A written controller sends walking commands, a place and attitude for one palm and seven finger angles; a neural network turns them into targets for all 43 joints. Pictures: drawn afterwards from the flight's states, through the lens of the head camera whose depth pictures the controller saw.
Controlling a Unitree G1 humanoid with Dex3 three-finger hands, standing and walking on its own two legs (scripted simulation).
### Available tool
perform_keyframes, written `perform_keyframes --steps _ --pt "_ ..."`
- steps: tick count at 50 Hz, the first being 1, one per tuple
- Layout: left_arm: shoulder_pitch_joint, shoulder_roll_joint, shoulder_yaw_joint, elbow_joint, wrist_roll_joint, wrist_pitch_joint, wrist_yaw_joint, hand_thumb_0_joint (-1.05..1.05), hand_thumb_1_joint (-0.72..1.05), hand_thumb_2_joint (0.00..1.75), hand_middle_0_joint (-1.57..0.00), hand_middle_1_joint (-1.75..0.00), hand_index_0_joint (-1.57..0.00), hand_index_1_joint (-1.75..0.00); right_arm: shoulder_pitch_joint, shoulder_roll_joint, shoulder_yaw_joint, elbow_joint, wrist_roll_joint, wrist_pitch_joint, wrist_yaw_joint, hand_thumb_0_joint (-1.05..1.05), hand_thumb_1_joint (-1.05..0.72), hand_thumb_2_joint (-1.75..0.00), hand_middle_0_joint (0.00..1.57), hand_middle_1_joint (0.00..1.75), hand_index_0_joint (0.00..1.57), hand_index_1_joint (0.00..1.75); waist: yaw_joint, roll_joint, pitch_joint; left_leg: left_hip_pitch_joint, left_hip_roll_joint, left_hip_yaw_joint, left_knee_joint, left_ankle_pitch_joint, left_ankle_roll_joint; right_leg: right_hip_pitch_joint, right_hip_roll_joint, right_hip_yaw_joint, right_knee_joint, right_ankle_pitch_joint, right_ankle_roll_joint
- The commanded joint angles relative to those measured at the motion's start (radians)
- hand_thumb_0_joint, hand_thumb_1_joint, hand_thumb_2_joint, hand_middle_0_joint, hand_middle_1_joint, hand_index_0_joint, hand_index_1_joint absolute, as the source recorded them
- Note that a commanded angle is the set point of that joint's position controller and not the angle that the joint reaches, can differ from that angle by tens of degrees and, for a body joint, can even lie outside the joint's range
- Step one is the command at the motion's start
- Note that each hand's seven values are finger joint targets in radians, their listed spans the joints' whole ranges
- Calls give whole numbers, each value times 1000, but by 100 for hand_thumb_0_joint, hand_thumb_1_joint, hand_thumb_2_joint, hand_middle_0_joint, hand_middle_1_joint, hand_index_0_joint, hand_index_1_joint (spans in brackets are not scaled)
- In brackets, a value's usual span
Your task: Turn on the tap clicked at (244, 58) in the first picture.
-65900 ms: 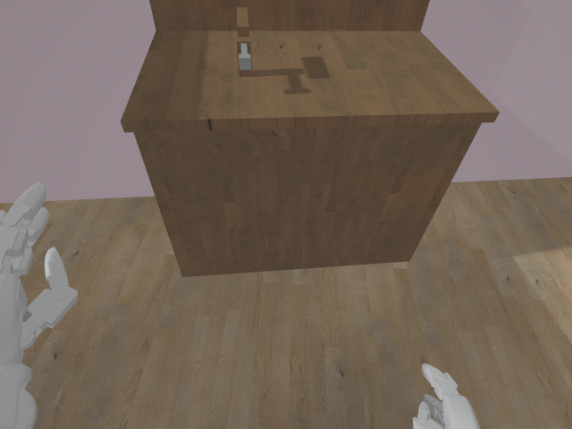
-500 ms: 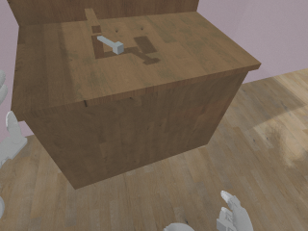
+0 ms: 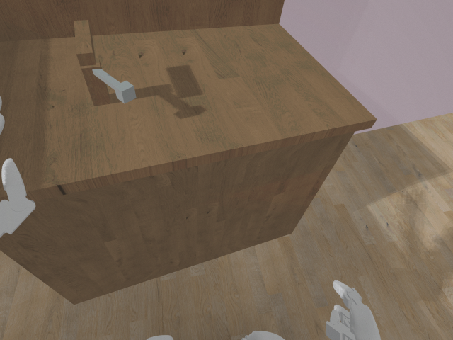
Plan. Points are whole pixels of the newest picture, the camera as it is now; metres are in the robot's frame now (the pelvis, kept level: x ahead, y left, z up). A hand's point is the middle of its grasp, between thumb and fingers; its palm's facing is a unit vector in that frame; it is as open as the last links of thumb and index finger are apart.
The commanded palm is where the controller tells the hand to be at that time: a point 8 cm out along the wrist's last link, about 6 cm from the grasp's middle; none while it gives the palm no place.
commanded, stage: shuffle to correct the standing spot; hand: left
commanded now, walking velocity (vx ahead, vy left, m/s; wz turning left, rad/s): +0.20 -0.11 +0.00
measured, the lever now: (125, 92) +0.51 +0.25 +0.13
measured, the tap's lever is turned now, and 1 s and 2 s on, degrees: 29 29 29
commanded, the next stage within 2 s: come to a stop and stand still in 0.46 s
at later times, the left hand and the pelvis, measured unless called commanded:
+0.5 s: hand (128, 142) +0.32 +0.17 +0.20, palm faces +0.47 -0.80 -0.37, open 7.4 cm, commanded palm +0.27 +0.20 +0.20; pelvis +0.12 -0.08 +0.00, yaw +1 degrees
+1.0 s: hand (170, 126) +0.37 +0.13 +0.19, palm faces +0.44 -0.79 -0.43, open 7.4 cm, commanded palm +0.31 +0.17 +0.20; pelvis +0.17 -0.12 +0.01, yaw +3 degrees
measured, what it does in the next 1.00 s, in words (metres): walks ahead: right foot, then left foot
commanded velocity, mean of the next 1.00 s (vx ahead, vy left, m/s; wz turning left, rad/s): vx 0.05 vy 0.02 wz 0.00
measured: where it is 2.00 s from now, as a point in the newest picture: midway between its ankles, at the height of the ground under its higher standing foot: outside the picture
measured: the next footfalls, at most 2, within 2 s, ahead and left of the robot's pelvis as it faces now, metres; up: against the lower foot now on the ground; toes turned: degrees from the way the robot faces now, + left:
right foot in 0.16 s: +0.14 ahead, -0.16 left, +0.00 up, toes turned -8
left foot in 0.44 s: +0.19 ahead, +0.04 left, +0.00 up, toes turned +11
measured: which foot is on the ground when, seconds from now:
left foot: down 0.00-0.16, up 0.18-0.42, down 0.44-0.68, up 0.70-0.96, down 0.98-1.00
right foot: up 0.00-0.14, down 0.16-0.46, up 0.48-0.66, down 0.68-1.00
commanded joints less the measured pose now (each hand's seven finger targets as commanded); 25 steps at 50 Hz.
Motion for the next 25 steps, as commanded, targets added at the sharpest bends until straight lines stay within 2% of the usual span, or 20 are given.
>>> perform_keyframes --steps 1,4,5,6,7,8,9,10,11,12,14,16,18,19,20,21,22,23,24,25 --pt "-76 110 46 -231 13 -52 1 0 90 90 -20 -30 -20 -30 -47 -129 -36 -145 10 -61 16 0 -90 -90 20 30 20 30 -8 372 -123 231 277 -266 -330 352 166 -196 -65 33 -89 57 12" --pt "8 89 50 -160 7 -40 9 0 90 90 -20 -30 -20 -30 -35 -134 -33 -167 15 -63 25 0 -90 -90 20 30 20 30 8 355 -154 57 210 -98 -246 240 99 143 -3 -78 -406 177 14" --pt "17 92 52 -135 2 -30 12 0 90 90 -20 -30 -20 -30 -38 -130 -27 -172 20 -59 21 0 -90 -90 20 30 20 30 8 313 -150 15 177 -48 -176 167 74 236 33 -126 -488 236 22" --pt "-1 109 62 -121 4 -27 14 0 90 90 -20 -30 -20 -30 -41 -121 -25 -172 20 -54 20 0 -90 -90 20 30 20 30 11 216 -178 -50 136 -17 -40 85 52 350 27 -102 -543 225 14" --pt "-37 134 74 -109 11 -22 18 0 90 90 -20 -30 -20 -30 -34 -101 -25 -174 24 -48 21 0 -90 -90 20 30 20 30 16 -8 -204 -173 40 38 231 -53 20 423 -106 110 -631 164 -49" --pt "-58 188 111 -111 7 -19 26 0 90 90 -20 -30 -20 -30 -54 -86 -15 -191 26 -48 17 0 -90 -90 20 30 20 30 24 -231 -211 -360 -43 6 469 -278 -8 466 -308 453 -721 202 -163" --pt "-88 165 99 -132 -3 -23 19 0 90 90 -20 -30 -20 -30 -62 -113 -21 -181 27 -60 17 0 -90 -90 20 30 20 30 31 -168 -195 -350 -11 -101 556 -277 -4 365 -346 516 -787 74 -194" --pt "-69 173 95 -153 -4 -16 20 0 90 90 -20 -30 -20 -30 -78 -114 -18 -174 36 -54 18 0 -90 -90 20 30 20 30 21 -99 -137 -386 11 -120 593 -250 -10 352 -370 572 -791 62 -237" --pt "-44 155 84 -170 -4 -24 20 0 90 90 -20 -30 -20 -30 -80 -108 -6 -159 32 -46 20 0 -90 -90 20 30 20 30 14 -36 -121 -405 39 -141 582 -188 -15 351 -368 480 -757 179 -249" --pt "-21 150 91 -169 0 -29 22 0 90 90 -20 -30 -20 -30 -83 -103 2 -146 28 -34 19 0 -90 -90 20 30 20 30 9 0 -136 -366 49 -130 525 -150 -19 335 -338 379 -727 296 -233" --pt "0 144 96 -172 -3 -35 32 0 90 90 -20 -30 -20 -30 -83 -94 6 -138 17 -19 11 0 -90 -90 20 30 20 30 5 -3 -183 -262 41 -80 337 -94 -18 317 -284 212 -686 432 -193" --pt "5 128 86 -190 -7 -36 37 0 90 90 -20 -30 -20 -30 -90 -87 1 -150 11 -20 4 0 -90 -90 20 30 20 30 21 -28 -212 -124 20 -26 108 -59 -5 292 -262 145 -655 422 -175" --pt "-18 134 83 -199 -12 -37 44 0 90 90 -20 -30 -20 -30 -74 -87 1 -152 3 -31 -1 0 -90 -90 20 30 20 30 16 -4 -221 -3 -30 43 -50 68 -5 263 -226 116 -643 310 -150" --pt "-37 129 71 -206 -12 -37 46 0 90 90 -20 -30 -20 -30 -61 -96 -9 -154 3 -37 -6 0 -90 -90 20 30 20 30 11 8 -223 63 -41 48 -131 116 -3 247 -213 111 -614 251 -130" --pt "-39 126 66 -201 -18 -39 45 0 90 90 -20 -30 -20 -30 -61 -108 -18 -160 11 -44 -17 0 -90 -90 20 30 20 30 0 73 -199 155 -21 24 -209 127 10 189 -189 107 -550 233 -98" --pt "-47 119 51 -205 -11 -41 42 0 90 90 -20 -30 -20 -30 -46 -126 -25 -164 12 -44 -17 0 -90 -90 20 30 20 30 -5 160 -216 227 48 -99 -272 111 54 131 -138 71 -418 212 -65" --pt "-75 109 47 -219 -10 -45 42 0 90 90 -20 -30 -20 -30 -50 -149 -34 -171 19 -44 -14 0 -90 -90 20 30 20 30 -9 327 -242 338 197 -324 -306 207 128 -11 -40 13 -253 136 -12" --pt "-73 106 36 -160 -13 -46 34 0 90 90 -20 -30 -20 -30 -53 -143 -27 -167 22 -45 -8 0 -90 -90 20 30 20 30 -13 388 -216 353 306 -498 -378 207 194 -128 10 21 -114 -94 4" --pt "-86 136 50 -141 -2 -40 29 0 90 90 -20 -30 -20 -30 -68 -124 -14 -162 6 -50 -9 0 -90 -90 20 30 20 30 -28 409 -157 291 344 -571 -429 152 223 -172 -8 55 -8 -95 1" --pt "-107 155 60 -170 0 -41 24 0 90 90 -20 -30 -20 -30 -75 -112 -14 -159 12 -56 -9 0 -90 -90 20 30 20 30 -22 360 -128 284 344 -549 -417 180 236 -202 -31 84 25 -61 3"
